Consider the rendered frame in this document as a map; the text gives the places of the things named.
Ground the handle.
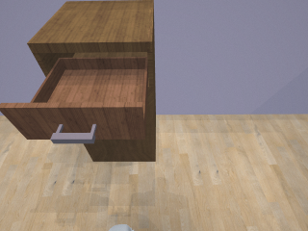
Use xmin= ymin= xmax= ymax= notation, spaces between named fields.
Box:
xmin=50 ymin=124 xmax=97 ymax=144

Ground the drawer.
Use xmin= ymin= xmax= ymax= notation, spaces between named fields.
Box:
xmin=0 ymin=57 xmax=149 ymax=140

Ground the cabinet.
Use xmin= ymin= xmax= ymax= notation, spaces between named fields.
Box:
xmin=27 ymin=0 xmax=156 ymax=162

